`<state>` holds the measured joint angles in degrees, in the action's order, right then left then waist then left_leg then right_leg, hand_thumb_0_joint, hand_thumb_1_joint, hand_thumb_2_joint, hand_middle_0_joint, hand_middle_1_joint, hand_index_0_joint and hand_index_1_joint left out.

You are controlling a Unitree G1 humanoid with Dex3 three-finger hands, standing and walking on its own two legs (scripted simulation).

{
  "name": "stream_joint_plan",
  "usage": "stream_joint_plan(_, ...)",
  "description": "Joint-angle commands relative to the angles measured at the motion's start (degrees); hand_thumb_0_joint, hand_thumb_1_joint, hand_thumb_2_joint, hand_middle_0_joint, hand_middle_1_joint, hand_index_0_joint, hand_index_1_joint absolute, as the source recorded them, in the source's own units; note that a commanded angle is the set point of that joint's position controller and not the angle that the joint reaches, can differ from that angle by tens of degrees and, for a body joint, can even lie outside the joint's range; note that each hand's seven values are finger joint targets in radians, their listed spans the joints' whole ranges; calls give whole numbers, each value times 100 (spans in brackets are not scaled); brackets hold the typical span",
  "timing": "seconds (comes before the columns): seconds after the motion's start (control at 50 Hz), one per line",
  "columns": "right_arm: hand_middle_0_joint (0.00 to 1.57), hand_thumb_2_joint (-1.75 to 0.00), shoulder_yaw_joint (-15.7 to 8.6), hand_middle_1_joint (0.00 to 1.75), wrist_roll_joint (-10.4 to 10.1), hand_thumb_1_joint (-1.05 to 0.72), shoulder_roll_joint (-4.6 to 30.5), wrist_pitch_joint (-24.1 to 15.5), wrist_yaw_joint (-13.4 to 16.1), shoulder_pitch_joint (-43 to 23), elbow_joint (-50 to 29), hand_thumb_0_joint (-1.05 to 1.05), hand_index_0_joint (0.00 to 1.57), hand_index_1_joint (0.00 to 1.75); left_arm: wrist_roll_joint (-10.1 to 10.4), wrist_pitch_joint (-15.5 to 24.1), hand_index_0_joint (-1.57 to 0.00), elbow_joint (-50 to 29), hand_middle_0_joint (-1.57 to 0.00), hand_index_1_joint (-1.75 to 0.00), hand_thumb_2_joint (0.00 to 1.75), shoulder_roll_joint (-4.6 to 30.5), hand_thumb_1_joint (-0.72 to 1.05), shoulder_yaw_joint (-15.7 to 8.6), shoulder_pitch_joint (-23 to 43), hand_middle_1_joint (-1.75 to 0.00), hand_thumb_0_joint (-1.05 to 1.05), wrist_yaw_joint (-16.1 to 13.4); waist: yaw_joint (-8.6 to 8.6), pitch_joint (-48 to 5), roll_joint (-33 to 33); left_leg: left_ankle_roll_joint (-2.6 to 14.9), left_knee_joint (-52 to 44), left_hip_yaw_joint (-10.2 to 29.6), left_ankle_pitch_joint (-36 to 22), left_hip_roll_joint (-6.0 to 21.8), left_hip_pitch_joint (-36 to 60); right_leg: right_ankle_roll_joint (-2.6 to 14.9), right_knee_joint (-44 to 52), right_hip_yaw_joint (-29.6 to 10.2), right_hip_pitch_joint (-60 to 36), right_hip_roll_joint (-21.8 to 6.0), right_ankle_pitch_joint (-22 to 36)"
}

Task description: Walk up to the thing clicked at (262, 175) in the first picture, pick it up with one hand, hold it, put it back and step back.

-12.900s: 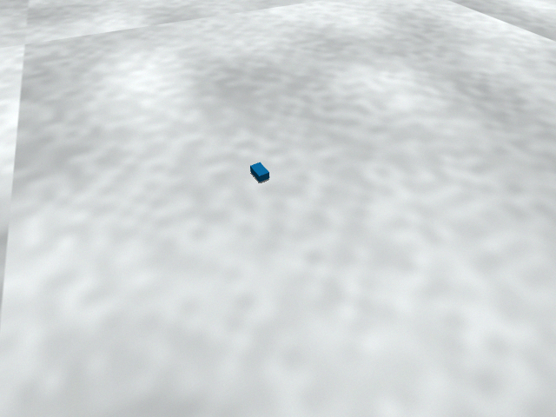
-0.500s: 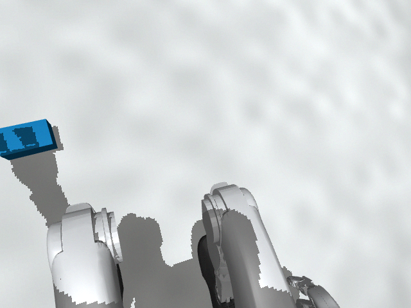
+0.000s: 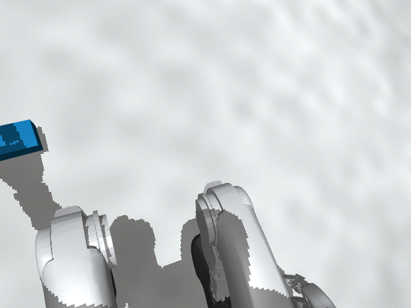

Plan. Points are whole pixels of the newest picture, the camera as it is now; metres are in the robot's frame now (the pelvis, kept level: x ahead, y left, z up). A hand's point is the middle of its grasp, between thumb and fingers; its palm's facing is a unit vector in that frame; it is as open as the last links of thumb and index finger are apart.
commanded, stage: rise first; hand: left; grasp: from above
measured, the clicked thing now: (10, 141) +0.48 +0.33 -0.30
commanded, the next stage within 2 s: approach in 0.78 s
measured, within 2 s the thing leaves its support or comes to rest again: neither
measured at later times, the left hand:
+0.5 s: hand out of the picture +0.43 +0.37 -0.19, palm faces -0.42 -0.13 -0.90, open 13.9 cm
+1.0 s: hand out of the picture +0.44 +0.37 -0.17, palm faces -0.43 -0.11 -0.90, open 14.0 cm
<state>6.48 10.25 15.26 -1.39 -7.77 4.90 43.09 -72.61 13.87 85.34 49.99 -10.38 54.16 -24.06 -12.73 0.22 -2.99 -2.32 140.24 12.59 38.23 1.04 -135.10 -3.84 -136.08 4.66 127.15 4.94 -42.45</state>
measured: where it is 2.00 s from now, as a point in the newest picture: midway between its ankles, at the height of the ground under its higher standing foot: (162, 302)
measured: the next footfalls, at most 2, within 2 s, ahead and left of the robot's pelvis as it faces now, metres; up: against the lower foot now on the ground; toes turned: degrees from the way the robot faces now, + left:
none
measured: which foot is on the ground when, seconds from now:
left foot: down 0.00-1.00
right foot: down 0.00-1.00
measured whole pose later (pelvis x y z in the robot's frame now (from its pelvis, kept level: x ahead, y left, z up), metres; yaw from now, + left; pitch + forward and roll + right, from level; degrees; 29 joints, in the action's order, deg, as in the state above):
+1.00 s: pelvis +0.00 +0.00 +0.00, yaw -1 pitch +32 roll -11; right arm 8.1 9.6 16.0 -1.8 -8.7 6.0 41.1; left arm -71.6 12.8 85.1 51.9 -7.0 56.5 -21.5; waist -13.7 0.5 -2.8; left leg -1.7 140.1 12.8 37.7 0.9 -135.2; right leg -3.9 -135.2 5.0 126.5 4.7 -41.9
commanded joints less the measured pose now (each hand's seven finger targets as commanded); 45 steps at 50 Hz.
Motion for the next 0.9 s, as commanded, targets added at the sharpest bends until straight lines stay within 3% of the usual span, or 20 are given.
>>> stream_joint_plan(0.0,20,-90,-430,30,11,-90,1540,-61,45,1125,-64,0,20,30,108,-15,-12,-576,-13,-96,97,1689,-51,-124,1547,-94,0,-224,-71,-3689,1963,358,-1237,-772,-884,65,3101,506,1374,668,-1468,37,1523)
stream_joint_plan(0.1,20,-90,-357,30,37,-90,1545,-63,48,1073,-98,0,20,30,80,-4,-11,-618,-13,-96,99,1800,-53,-160,1533,-95,0,-240,-15,-3781,2181,335,-1259,-771,-902,58,3204,524,1349,687,-1532,55,1536)
stream_joint_plan(0.18,20,-90,-313,30,52,-90,1569,-105,22,1149,-99,0,20,30,104,-9,-11,-600,-12,-97,99,1868,-53,-137,1601,-95,0,-243,-140,-3679,2071,356,-1174,-744,-981,81,3114,497,1350,692,-1592,52,1646)
stream_joint_plan(0.22,20,-90,-302,30,57,-90,1596,-103,26,1141,-114,0,20,30,106,3,-12,-681,-14,-95,98,2007,-52,-241,1628,-93,0,-267,-85,-3772,2171,347,-1208,-748,-960,78,3148,497,1344,711,-1637,58,1619)
stream_joint_plan(0.26,20,-90,-287,30,49,-90,1579,-105,23,1076,-108,0,20,30,142,-7,-13,-586,-15,-94,96,1951,-50,-192,1550,-93,0,-264,-28,-3698,2193,335,-1232,-751,-909,78,3121,515,1313,714,-1520,58,1553)
stream_joint_plan(0.28,20,-90,-280,30,61,-90,1563,-115,16,1083,-114,0,20,30,131,-20,-12,-549,-14,-96,97,1900,-52,-135,1524,-94,0,-242,-94,-3647,2204,339,-1201,-735,-912,88,3147,512,1324,715,-1528,66,1564)
stream_joint_plan(0.34,20,-90,-322,30,64,-90,1619,-126,14,1122,-134,0,20,30,151,-28,-13,-833,-14,-95,95,2019,-50,-251,1574,-94,0,-234,-50,-3837,2388,314,-1234,-723,-1042,87,3327,513,1266,734,-1567,47,1664)
stream_joint_plan(0.4,20,-90,-331,30,53,-90,1598,-142,-28,1125,-126,0,20,30,165,-79,-13,-778,-15,-95,96,1777,-51,-81,1522,-94,0,-158,-122,-3696,2376,309,-1271,-684,-1028,102,3385,521,1292,757,-1424,54,1634)
stream_joint_plan(0.44,20,-90,-352,30,16,-90,1630,-139,-30,1159,-130,0,20,30,182,-73,-13,-858,-15,-95,96,1923,-51,-179,1524,-93,0,-145,-69,-3786,2329,312,-1273,-687,-1025,88,3340,518,1298,748,-1493,44,1649)
stream_joint_plan(0.48,20,-90,-349,30,23,-90,1597,-140,-55,1188,-134,0,20,30,199,-89,-12,-921,-14,-96,97,1767,-52,-97,1478,-94,0,-113,-57,-3783,2322,321,-1279,-700,-1081,92,3365,512,1342,738,-1532,48,1704)
stream_joint_plan(0.62,20,-90,-379,30,-22,-90,1608,-122,-90,1211,-166,0,20,30,249,-140,-12,-1095,-14,-96,97,1694,-51,-77,1576,-95,0,-55,-109,-3881,2320,319,-1285,-686,-1227,93,3422,499,1332,734,-1578,37,1821)
stream_joint_plan(0.68,20,-90,-367,30,-56,-90,1599,-96,-85,1190,-171,0,20,30,237,-137,-13,-1082,-14,-96,97,1815,-52,-131,1615,-94,0,-45,-24,-3831,2285,324,-1307,-725,-1101,83,3304,504,1382,705,-1627,38,1721)
stream_joint_plan(0.74,20,-90,-374,30,-64,-90,1590,-85,-85,1161,-200,0,20,30,205,-129,-11,-905,-13,-97,99,1595,-53,57,1625,-96,0,18,-142,-3713,2217,328,-1326,-697,-896,76,3228,516,1407,730,-1488,57,1551)
stream_joint_plan(0.78,20,-90,-352,30,-68,-90,1611,-75,-68,1167,-228,0,20,30,231,-108,-12,-1011,-13,-97,97,1808,-52,-54,1724,-96,0,0,-97,-3755,2175,335,-1347,-696,-834,68,3210,508,1423,723,-1534,46,1512)
stream_joint_plan(0.8,20,-90,-352,30,-65,-90,1608,-69,-60,1175,-227,0,20,30,203,-108,-11,-953,-13,-97,99,1807,-54,-54,1658,-95,0,9,-66,-3773,2255,320,-1363,-714,-882,61,3225,511,1400,717,-1555,36,1540)
stream_joint_plan(0.84,20,-90,-350,30,-77,-90,1605,-67,-66,1181,-234,0,20,30,181,-103,-11,-942,-12,-98,99,1706,-53,55,1724,-97,0,60,-130,-3765,2287,309,-1378,-676,-984,73,3332,520,1360,738,-1466,37,1604)
stream_joint_plan(0.86,20,-90,-323,30,-69,-91,1611,-56,-65,1202,-242,0,20,30,175,-96,-8,-869,-13,-98,107,1696,-61,66,1748,-93,0,53,-200,-3726,2220,320,-1356,-661,-977,68,3270,515,1361,752,-1509,44,1620)
stream_joint_plan(0.88,20,-90,-330,30,-82,-90,1600,-48,-56,1179,-259,0,20,30,202,-86,-9,-900,-10,-100,100,1679,-56,66,1753,-99,0,47,-132,-3765,2198,323,-1382,-681,-943,61,3260,520,1389,739,-1503,48,1590)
